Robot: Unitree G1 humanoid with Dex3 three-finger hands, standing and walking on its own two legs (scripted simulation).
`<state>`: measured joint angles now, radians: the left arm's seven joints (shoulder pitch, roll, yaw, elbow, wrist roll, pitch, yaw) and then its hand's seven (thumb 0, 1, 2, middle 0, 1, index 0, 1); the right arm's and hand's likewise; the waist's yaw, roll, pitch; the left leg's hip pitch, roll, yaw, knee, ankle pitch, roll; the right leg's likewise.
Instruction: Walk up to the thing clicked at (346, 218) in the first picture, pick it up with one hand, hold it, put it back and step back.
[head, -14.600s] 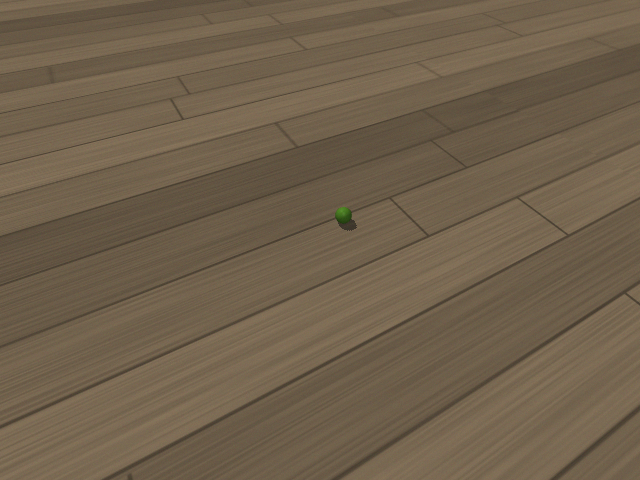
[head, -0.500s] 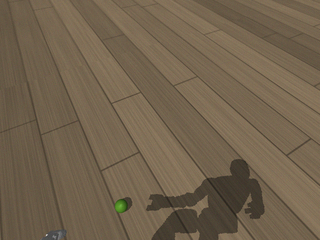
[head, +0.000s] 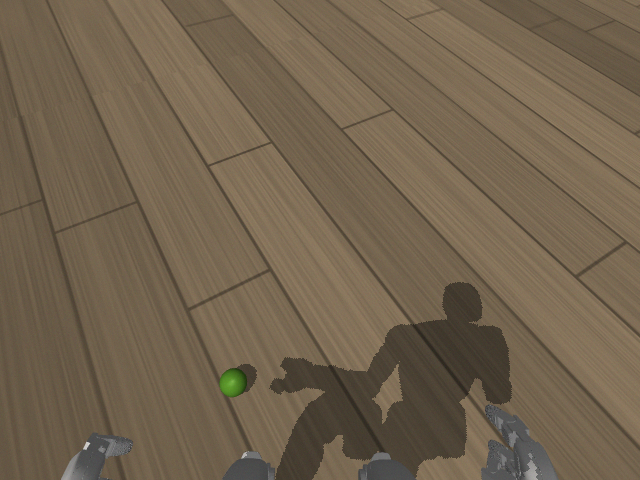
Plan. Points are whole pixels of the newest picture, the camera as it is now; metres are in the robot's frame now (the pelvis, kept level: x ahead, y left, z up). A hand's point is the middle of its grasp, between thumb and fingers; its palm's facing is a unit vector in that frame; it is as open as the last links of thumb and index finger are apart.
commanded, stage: rise first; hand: left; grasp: from above
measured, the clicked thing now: (233, 382) +0.41 +0.22 -0.66
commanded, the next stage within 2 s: none
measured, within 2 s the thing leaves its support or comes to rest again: neither
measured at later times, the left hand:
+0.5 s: hand out of the picture +0.16 +0.27 -0.25, palm faces -0.38 -0.69 -0.62, open 14.1 cm
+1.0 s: hand (177, 416) +0.29 +0.28 -0.43, palm faces -0.47 -0.23 -0.85, open 13.9 cm
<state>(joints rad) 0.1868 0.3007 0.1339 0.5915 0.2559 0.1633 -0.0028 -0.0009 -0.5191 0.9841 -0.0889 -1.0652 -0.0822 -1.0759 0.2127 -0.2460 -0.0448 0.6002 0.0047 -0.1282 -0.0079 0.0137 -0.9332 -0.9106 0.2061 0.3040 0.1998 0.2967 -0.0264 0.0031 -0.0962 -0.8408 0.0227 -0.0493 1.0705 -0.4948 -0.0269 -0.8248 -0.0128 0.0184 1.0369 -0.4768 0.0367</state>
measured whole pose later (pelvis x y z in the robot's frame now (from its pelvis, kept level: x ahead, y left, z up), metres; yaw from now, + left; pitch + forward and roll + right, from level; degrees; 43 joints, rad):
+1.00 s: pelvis -0.08 +0.00 -0.28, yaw -3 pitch +33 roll -4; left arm -0.51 0.55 0.12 0.96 0.96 -0.19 0.19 0.00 -0.50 1.00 -0.09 -1.04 -0.09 -1.05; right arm 0.12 -0.27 -0.06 0.72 -0.04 -0.10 0.07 0.01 -0.89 -0.90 0.21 0.30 0.20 0.30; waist -0.06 0.02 -0.13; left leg -2.04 -0.02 -0.12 2.13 -0.67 -0.05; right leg -2.01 0.02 0.01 2.08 -0.66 0.05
